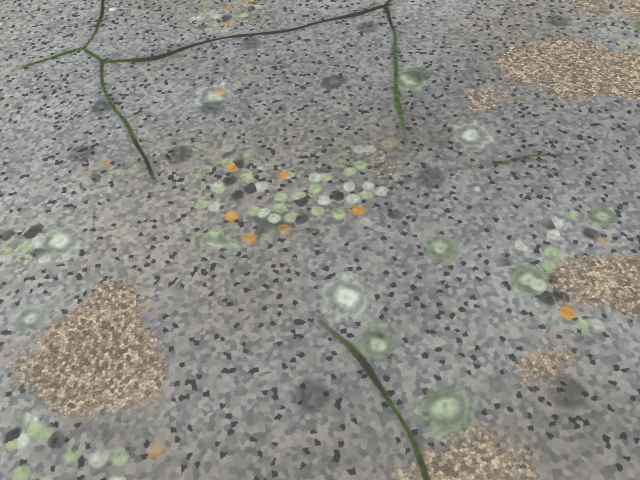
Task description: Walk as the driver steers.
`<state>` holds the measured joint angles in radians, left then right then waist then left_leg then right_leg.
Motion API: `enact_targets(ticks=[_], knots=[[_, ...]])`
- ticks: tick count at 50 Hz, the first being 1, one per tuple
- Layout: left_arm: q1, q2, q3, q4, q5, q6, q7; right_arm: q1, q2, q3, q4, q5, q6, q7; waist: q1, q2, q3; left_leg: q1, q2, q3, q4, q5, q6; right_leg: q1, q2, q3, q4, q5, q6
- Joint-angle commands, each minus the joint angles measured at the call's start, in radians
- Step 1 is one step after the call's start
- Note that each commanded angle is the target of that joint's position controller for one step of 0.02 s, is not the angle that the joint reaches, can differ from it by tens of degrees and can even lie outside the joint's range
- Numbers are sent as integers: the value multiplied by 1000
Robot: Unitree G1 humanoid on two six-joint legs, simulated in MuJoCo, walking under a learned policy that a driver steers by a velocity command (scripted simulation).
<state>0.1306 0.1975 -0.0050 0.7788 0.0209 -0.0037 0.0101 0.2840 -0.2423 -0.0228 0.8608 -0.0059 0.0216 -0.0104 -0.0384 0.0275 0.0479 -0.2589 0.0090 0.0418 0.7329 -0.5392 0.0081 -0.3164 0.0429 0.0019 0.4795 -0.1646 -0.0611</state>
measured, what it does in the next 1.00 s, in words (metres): steps on the spot: left foot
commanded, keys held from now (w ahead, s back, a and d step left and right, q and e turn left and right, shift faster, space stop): no key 0.66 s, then w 0.34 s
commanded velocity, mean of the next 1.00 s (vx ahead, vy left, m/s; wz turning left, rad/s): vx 0.09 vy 0.00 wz -0.02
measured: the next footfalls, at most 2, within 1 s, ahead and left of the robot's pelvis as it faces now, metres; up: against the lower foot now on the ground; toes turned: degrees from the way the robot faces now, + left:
left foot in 0.18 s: +0.04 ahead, +0.13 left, +0.00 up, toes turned +0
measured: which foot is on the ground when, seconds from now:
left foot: up 0.00-0.16, down 0.18-0.94, up 0.96-1.00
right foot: down 0.00-1.00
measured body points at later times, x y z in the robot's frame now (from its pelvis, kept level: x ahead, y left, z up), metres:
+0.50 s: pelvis +0.02 +0.02 +0.01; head +0.02 +0.02 +0.46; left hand +0.05 +0.27 -0.14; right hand +0.04 -0.22 -0.14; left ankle +0.00 +0.13 -0.74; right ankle +0.06 -0.08 -0.74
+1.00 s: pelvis +0.09 -0.01 +0.00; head +0.09 -0.02 +0.45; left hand +0.11 +0.24 -0.14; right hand +0.05 -0.25 -0.17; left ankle +0.00 +0.12 -0.71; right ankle +0.09 -0.08 -0.74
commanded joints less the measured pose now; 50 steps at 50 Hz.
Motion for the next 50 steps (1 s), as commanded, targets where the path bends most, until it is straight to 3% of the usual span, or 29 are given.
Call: enact_targets(ticks=[1,4,7,9,10,11,13,16,24,33,34,36,38,39,40,43,45,46,47,48,49,50], knots=[[12,124,25,-19,-2,-3,26,59,-90,-21,-20,-8,15,-7,5,-170,-97,-36,18,-57,13,45,-12,138,-253,233,-204,360,-139],[8,125,26,9,-4,-9,21,75,-60,-15,17,-5,20,-12,5,-140,-118,38,0,-42,-71,113,-24,121,-221,188,-194,298,-120],[-12,131,30,37,-10,-1,19,73,-39,-8,45,-8,19,-17,-8,-133,-92,126,-6,-22,-264,278,-17,51,-191,187,-189,34,-85],[13,118,29,59,-12,4,15,52,-70,-8,49,-24,5,-18,10,-90,-52,179,70,-108,-369,361,0,-33,-160,201,-203,-192,-15],[39,116,34,71,-16,9,11,19,-109,-14,46,-21,-4,-16,44,-44,-2,90,98,-149,-380,283,16,-25,-114,170,-212,-201,5],[34,114,36,88,-16,12,7,8,-105,-16,60,-11,-9,-10,42,20,35,-27,98,-161,-410,201,26,56,-92,139,-189,-133,10],[63,114,39,124,-12,7,6,-9,-74,-8,77,-9,-23,-10,54,53,15,-58,95,-161,-453,213,18,160,-97,129,-140,-11,3],[77,117,42,167,-10,-6,8,-2,-69,-7,99,-5,-34,-17,49,21,-25,18,89,-148,-444,298,22,167,-108,131,-140,51,0],[107,102,34,261,-14,-3,18,27,-55,-2,162,-6,-29,-23,38,-20,-3,55,87,-142,-442,313,37,147,-106,124,-164,51,16],[145,84,24,331,-14,0,25,45,-28,10,211,-5,-30,-27,41,-22,10,59,82,-137,-441,342,40,155,-111,119,-158,76,22],[154,79,22,339,-13,1,25,58,-26,10,219,-6,-30,-27,40,-18,-10,64,75,-137,-452,256,44,161,-100,111,-156,0,20],[154,92,30,335,-9,8,23,71,-64,-7,220,-8,-21,-25,33,25,17,36,65,-165,-463,-33,76,97,-44,66,-81,-247,2],[117,75,32,309,3,9,13,110,-86,-20,220,-8,-12,-22,8,79,99,24,134,-285,-538,-267,133,-56,-2,22,32,-360,-7],[93,43,26,291,10,3,6,138,-97,-28,230,-8,-12,-24,-2,124,129,46,204,-370,-593,-311,169,-113,10,-30,125,-295,0],[74,32,24,274,20,-7,0,145,-98,-33,235,-9,-16,-24,-5,135,151,46,266,-427,-624,-285,201,-143,-25,-44,203,-231,1],[73,53,35,243,11,-40,-15,121,-99,-43,227,-20,-40,-17,18,100,135,94,276,-395,-604,-124,214,-172,-67,-33,213,-257,-11],[139,35,38,256,-2,-57,-19,77,-90,-46,217,-9,-50,-11,66,87,125,1,212,-293,-539,-51,183,21,-37,-79,55,-180,-20],[230,28,43,290,-7,-62,-16,53,-85,-47,208,-7,-53,-9,103,64,110,-90,167,-240,-470,-27,164,187,0,-97,-23,-141,-21],[338,54,55,325,-4,-68,-9,36,-60,-41,194,-11,-61,-7,143,-5,82,-202,117,-175,-341,22,140,360,-30,-24,-82,-163,-28],[470,145,78,343,7,-77,3,8,17,-18,158,-7,-73,3,190,-245,25,-352,-9,-19,-2,69,90,500,-267,347,-271,-417,-82],[561,212,95,376,-3,-65,0,-16,-14,-28,121,-24,-77,10,190,-328,23,-488,-70,14,230,-40,88,492,-420,652,-376,-554,-171],[450,156,81,346,3,-60,2,-53,-58,-39,115,-41,-77,17,129,-161,95,-514,8,-54,356,31,102,396,-412,601,-356,-559,-181]])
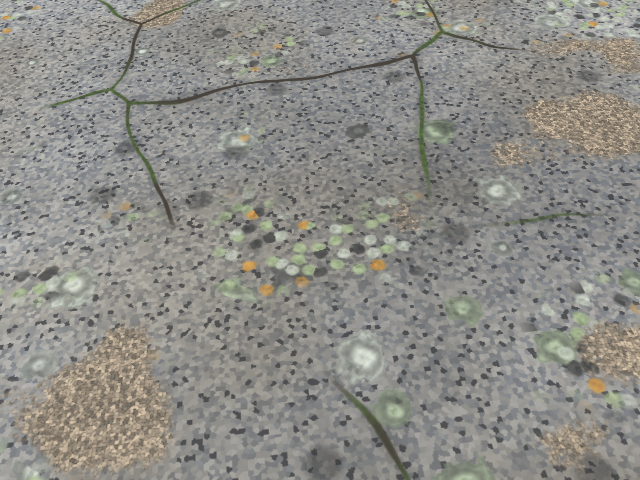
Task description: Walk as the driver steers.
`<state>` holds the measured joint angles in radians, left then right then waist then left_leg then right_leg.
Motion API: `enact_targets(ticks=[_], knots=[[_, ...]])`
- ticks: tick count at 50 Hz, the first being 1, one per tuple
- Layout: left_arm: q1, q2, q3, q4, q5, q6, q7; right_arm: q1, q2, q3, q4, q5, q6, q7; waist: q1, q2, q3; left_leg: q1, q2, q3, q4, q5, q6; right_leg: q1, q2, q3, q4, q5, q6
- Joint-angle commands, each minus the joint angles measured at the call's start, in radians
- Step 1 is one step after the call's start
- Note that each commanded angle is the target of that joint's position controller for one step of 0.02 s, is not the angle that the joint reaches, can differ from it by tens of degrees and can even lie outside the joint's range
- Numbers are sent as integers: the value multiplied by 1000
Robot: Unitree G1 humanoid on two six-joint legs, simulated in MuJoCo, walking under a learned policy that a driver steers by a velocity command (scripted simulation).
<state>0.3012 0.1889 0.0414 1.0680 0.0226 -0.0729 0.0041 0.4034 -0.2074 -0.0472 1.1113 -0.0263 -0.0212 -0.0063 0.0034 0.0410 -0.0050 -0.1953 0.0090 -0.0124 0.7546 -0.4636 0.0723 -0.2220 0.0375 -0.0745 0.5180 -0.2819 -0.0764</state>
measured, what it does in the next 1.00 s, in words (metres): walks ahead, turning left: left foot, then right foot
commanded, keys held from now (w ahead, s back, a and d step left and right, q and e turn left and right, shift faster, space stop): w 0.08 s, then w+q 0.78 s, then q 0.14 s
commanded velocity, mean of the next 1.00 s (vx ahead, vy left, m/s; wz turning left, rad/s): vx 0.45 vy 0.00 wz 0.41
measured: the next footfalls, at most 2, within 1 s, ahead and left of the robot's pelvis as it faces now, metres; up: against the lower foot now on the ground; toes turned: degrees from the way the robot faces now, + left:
left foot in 0.42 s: +0.37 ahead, +0.08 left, +0.00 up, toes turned +12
right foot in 0.96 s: +0.73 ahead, +0.03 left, +0.00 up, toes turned +27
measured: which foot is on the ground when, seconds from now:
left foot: up 0.00-0.40, down 0.42-0.96, up 0.98-1.00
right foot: down 0.00-0.42, up 0.44-0.94, down 0.96-1.00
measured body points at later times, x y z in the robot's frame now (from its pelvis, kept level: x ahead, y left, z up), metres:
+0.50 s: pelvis +0.26 +0.03 -0.02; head +0.29 +0.03 +0.43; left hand +0.21 +0.26 -0.16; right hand +0.41 -0.20 -0.15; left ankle +0.33 +0.07 -0.73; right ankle +0.09 -0.09 -0.62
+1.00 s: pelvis +0.55 +0.06 -0.01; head +0.59 +0.08 +0.43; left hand +0.67 +0.36 -0.10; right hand +0.62 -0.22 -0.14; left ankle +0.34 +0.07 -0.68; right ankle +0.70 +0.01 -0.74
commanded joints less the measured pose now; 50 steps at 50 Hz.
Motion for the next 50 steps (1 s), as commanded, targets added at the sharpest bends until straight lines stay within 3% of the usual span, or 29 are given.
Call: enact_targets(ticks=[1,2,3,7,12,15,17,19,20,21,22,23,24,25,27,29,32,37,42,44,46,47,48,49,50], knots=[[186,133,26,19,1,2,3,-178,-64,-9,-131,-14,-40,24,50,-105,169,-566,42,-18,351,62,40,234,-363,580,-395,-359,-146],[134,117,20,-1,-1,-7,3,-162,-45,-5,-120,-6,-47,32,20,-87,159,-529,64,-18,332,143,29,207,-318,485,-410,-236,-123],[121,96,12,-6,-5,-16,6,-158,-50,-9,-116,-10,-47,37,5,-83,142,-504,76,-8,308,192,15,205,-289,413,-417,-116,-109],[213,74,-3,33,-5,-36,17,-196,-39,-10,-128,-4,-21,43,1,-105,104,-532,56,40,286,272,-19,268,-240,198,-385,316,-86],[216,63,-16,32,0,-41,23,-401,-7,12,-217,5,-16,46,23,-122,156,-478,14,97,25,395,-15,195,-208,35,-403,492,-63],[232,85,-15,41,-2,-46,32,-451,-15,16,-250,5,-16,47,24,-124,158,-377,-10,154,-110,414,27,227,-237,-18,-376,672,-52],[212,115,-8,37,-4,-48,39,-386,-43,4,-241,4,-21,40,-17,-132,104,-280,-60,185,-133,374,71,291,-252,-58,-244,989,-35],[181,149,4,22,1,-36,46,-185,-84,-20,-184,2,-29,32,-101,-150,-12,-99,-111,191,-150,304,119,315,-266,-82,46,1148,-30],[165,161,8,12,-1,-30,42,-55,-111,-38,-143,-6,-34,28,-161,-139,-74,69,-114,163,-223,314,150,241,-252,-98,257,1030,-23],[154,145,6,-21,-2,-30,32,57,-187,-65,-129,-20,-31,18,-204,-56,-149,266,57,-77,-264,163,210,44,-208,-110,570,687,-10],[197,57,0,-71,-21,-36,9,18,-258,-85,-152,-8,-15,18,-114,209,-235,504,335,-696,-419,138,392,-362,42,-42,982,-209,43],[91,130,11,-110,-7,-47,1,-36,-247,-83,-157,17,-6,22,-115,41,-193,466,316,-728,-504,66,391,-499,-10,128,1021,-147,19],[4,138,13,-145,-11,-60,-5,-101,-199,-70,-168,19,-8,16,-92,-14,-71,336,304,-593,-527,96,350,-529,-69,137,952,-53,13],[-5,132,14,-148,-11,-65,-3,-135,-144,-57,-167,16,-14,15,-44,-104,13,187,268,-495,-551,229,303,-473,-107,130,847,-4,16],[4,102,12,-158,17,-31,-1,-162,-106,-41,-170,16,-33,5,19,-111,37,23,176,-349,-553,428,250,-344,-139,136,727,-9,48],[7,82,9,-173,28,4,-4,-127,-126,-42,-166,22,-52,3,35,-77,31,-23,136,-285,-551,524,243,-318,-142,116,643,-18,77],[-121,93,10,-234,29,25,-10,-69,-162,-48,-170,27,-55,3,7,-36,62,-35,98,-260,-576,518,215,-388,-148,83,495,91,115],[-319,106,7,-318,19,29,-22,53,-160,-49,-174,24,-42,3,-78,4,53,113,79,-283,-534,630,139,-482,-116,76,289,267,129],[-460,111,-8,-393,9,18,-29,121,-169,-50,-185,9,-34,-10,-122,31,56,253,95,-331,-458,761,148,-500,-64,71,144,243,111],[-444,124,-9,-408,4,7,-26,104,-182,-54,-196,5,-32,-18,-99,43,59,260,98,-344,-401,854,127,-416,-40,81,61,220,89],[-275,165,4,-365,1,-9,-9,46,-202,-60,-216,7,-36,-20,-21,55,-9,196,48,-319,-247,1083,58,-142,21,70,-33,194,52],[-136,194,15,-335,2,-25,3,12,-208,-61,-226,21,-46,-11,54,42,-77,130,5,-298,-85,1068,26,64,-7,83,-110,327,26],[23,256,29,-317,25,-39,18,-6,-163,-49,-267,45,-58,-5,109,-14,-210,-40,-42,-273,151,757,1,349,-202,224,-67,493,-15],[57,341,48,-327,41,-27,14,157,-50,-30,-289,97,-46,-22,42,-287,-417,-294,-202,-125,504,-208,-32,645,-586,584,12,1001,-175],[23,274,48,-342,4,-3,9,169,-190,-52,-267,45,-26,-35,26,-158,-449,-324,-117,-112,600,-156,-21,540,-545,648,-6,917,-202]])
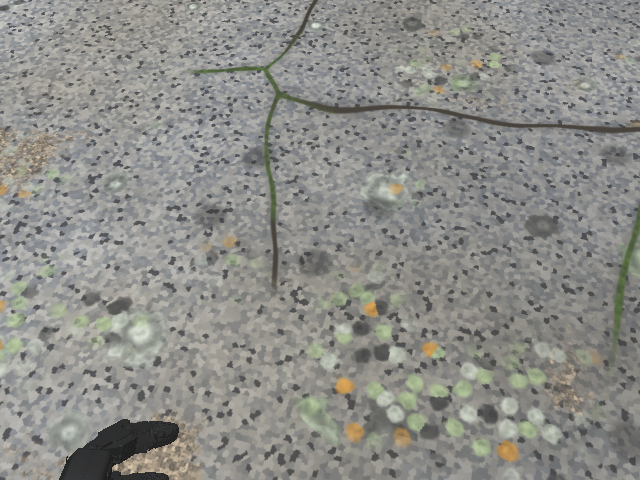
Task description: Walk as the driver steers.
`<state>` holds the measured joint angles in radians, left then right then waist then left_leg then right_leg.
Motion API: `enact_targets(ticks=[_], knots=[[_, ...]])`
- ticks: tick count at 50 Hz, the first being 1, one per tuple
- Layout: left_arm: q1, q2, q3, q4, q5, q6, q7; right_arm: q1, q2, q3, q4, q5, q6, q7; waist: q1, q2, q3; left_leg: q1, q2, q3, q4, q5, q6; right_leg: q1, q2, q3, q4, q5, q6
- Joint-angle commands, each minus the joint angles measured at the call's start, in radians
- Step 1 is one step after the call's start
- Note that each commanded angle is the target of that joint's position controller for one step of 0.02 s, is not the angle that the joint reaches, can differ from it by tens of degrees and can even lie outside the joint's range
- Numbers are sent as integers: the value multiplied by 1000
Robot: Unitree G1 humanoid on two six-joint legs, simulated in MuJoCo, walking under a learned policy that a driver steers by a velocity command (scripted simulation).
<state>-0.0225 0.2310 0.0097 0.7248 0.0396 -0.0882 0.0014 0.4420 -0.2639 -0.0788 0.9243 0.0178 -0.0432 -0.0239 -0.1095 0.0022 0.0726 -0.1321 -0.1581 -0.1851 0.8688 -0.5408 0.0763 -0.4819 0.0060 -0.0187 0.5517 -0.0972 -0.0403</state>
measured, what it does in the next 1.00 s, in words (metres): steps on the spot: left foot, then right foot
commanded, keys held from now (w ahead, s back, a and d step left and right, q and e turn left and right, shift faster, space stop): q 0.22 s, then no key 0.78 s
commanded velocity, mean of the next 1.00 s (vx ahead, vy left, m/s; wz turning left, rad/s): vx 0.07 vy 0.00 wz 0.27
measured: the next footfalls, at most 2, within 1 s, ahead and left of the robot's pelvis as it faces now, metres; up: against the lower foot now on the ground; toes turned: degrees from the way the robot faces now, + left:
left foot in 0.42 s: +0.13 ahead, +0.12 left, +0.00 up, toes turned +12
right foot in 0.76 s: +0.14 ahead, -0.09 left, +0.00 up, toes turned +13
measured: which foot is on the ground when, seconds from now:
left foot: up 0.00-0.40, down 0.42-1.00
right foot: down 0.00-0.42, up 0.44-0.74, down 0.76-1.00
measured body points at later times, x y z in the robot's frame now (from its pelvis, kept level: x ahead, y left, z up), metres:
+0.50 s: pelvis +0.08 +0.02 +0.01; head +0.10 +0.05 +0.46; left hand +0.09 +0.29 -0.13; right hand +0.30 -0.18 -0.08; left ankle +0.09 +0.11 -0.72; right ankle +0.11 -0.11 -0.69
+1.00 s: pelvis +0.09 +0.01 +0.02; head +0.09 +0.00 +0.47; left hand +0.09 +0.26 -0.12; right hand +0.20 -0.22 -0.12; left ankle +0.10 +0.11 -0.72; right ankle +0.10 -0.10 -0.72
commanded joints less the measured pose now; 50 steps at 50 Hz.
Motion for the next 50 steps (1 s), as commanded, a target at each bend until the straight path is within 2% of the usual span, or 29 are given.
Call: enact_targets(ticks=[1,2,4,5,7,11,14,18,19,20,21,22,23,24,25,26,27,29,31,34,36,37,38,39,40,41,43,47,50], knots=[[271,139,53,-13,-17,17,15,42,-140,-30,-80,-17,7,-12,125,-60,-358,-408,80,73,474,16,-40,646,-442,434,-84,698,-209],[223,84,35,-11,-14,18,16,-12,-117,-27,-93,-29,15,-3,112,-44,-242,-435,112,93,427,64,-53,540,-376,307,-124,668,-169],[221,78,29,4,-19,19,24,-37,-82,-26,-101,-48,46,25,91,-119,-140,-402,141,109,375,111,-77,380,-295,163,-196,615,-134],[225,96,34,11,-21,16,22,-24,-65,-23,-106,-47,61,33,76,-141,-142,-373,135,122,368,126,-83,339,-291,131,-211,618,-141],[223,111,41,11,-18,10,18,-36,-60,-22,-125,-43,76,43,59,-128,-160,-367,131,134,351,149,-88,307,-297,85,-229,626,-166],[212,131,50,10,-13,23,20,-148,-52,-10,-189,-48,97,59,60,-141,-136,-381,176,166,192,255,-87,259,-305,-5,-266,452,-165],[226,152,58,16,-13,34,15,-212,-38,8,-219,-44,98,71,81,-153,-135,-264,175,193,1,302,-74,212,-284,-55,-261,340,-149],[279,196,74,33,-15,62,3,-265,-60,12,-247,-44,91,62,119,-159,-128,-199,148,223,-180,216,-56,261,-309,-23,-205,187,-138],[278,201,76,35,-20,72,4,-257,-58,14,-248,-45,84,59,111,-147,-122,-153,141,227,-272,237,-45,254,-302,-23,-169,127,-121],[287,196,75,41,-21,83,5,-233,-59,15,-239,-49,71,55,99,-113,-122,-67,130,225,-397,302,-33,226,-281,-36,-112,69,-86],[337,159,66,52,-11,91,1,-213,-84,13,-234,-57,55,46,100,-7,-140,25,204,121,-519,392,-24,180,-238,-73,-17,-32,-30],[398,53,39,22,4,100,-8,-206,-154,12,-261,-67,40,33,138,256,-186,122,510,-209,-563,721,16,61,-145,-155,222,-461,43],[344,73,39,16,-26,124,6,-206,-191,-1,-258,-41,40,19,84,273,-172,-5,552,-234,-567,814,170,42,-47,-58,288,-544,52],[311,115,47,20,-31,138,9,-213,-136,12,-238,-39,42,16,96,175,-126,-24,484,-162,-574,758,174,41,-65,-2,330,-488,55],[302,110,50,26,-34,140,6,-263,-99,28,-234,-39,43,14,121,167,-90,-58,429,-91,-590,711,145,47,-62,12,321,-427,52],[318,113,52,46,-31,137,6,-304,-84,34,-236,-43,46,12,142,153,-91,-53,380,-41,-597,692,117,65,-59,13,306,-378,53],[340,122,57,64,-21,138,6,-311,-83,34,-237,-37,44,4,143,166,-96,-49,358,-1,-589,746,112,85,-50,0,316,-345,55],[360,106,55,84,-20,139,5,-296,-60,44,-224,-34,38,3,144,121,-136,-25,352,30,-567,816,115,129,-40,6,306,-334,58],[337,75,45,86,-26,141,8,-289,-60,45,-206,-35,33,3,133,111,-131,-25,351,32,-563,755,116,160,-38,9,220,-329,59],[320,71,40,93,-29,142,19,-277,-67,42,-178,-41,36,2,112,134,-118,-32,352,-3,-556,638,124,203,-20,-1,89,-320,55],[349,60,36,112,-30,135,26,-293,-69,41,-163,-35,40,0,134,113,-118,-59,337,-12,-534,556,102,283,-9,-13,-71,-213,42],[367,56,32,124,-24,126,28,-298,-66,41,-157,-28,41,-2,149,86,-119,-104,325,-13,-528,493,68,363,-25,2,-178,-81,33],[371,83,34,128,-12,112,30,-284,-41,49,-151,-27,38,-1,139,42,-121,-155,301,-13,-516,421,24,424,-94,83,-220,-26,21],[328,141,41,121,-11,100,29,-240,-23,48,-144,-25,39,4,82,-45,-90,-161,224,49,-510,347,-6,374,-166,160,-219,6,-2],[284,125,40,128,-26,95,19,-247,-18,49,-119,-27,44,7,81,-107,-48,-63,186,89,-525,351,-21,228,-172,174,-246,-78,-19],[268,89,30,130,-25,88,13,-249,-34,46,-99,-31,45,8,87,-104,-33,0,197,83,-516,392,-24,185,-156,164,-273,-140,-8],[285,87,29,154,-26,82,17,-237,-57,36,-67,-30,40,8,98,-99,-36,17,216,71,-507,442,-15,209,-119,129,-281,-152,9],[315,76,28,196,-29,79,25,-218,-39,39,-6,-28,31,4,111,-35,-36,-31,222,66,-540,434,-24,284,-113,116,-266,-117,-1],[316,72,26,221,-28,80,27,-205,-35,41,35,-27,33,0,114,-18,-23,-37,221,66,-554,423,-32,286,-112,117,-270,-131,-7]])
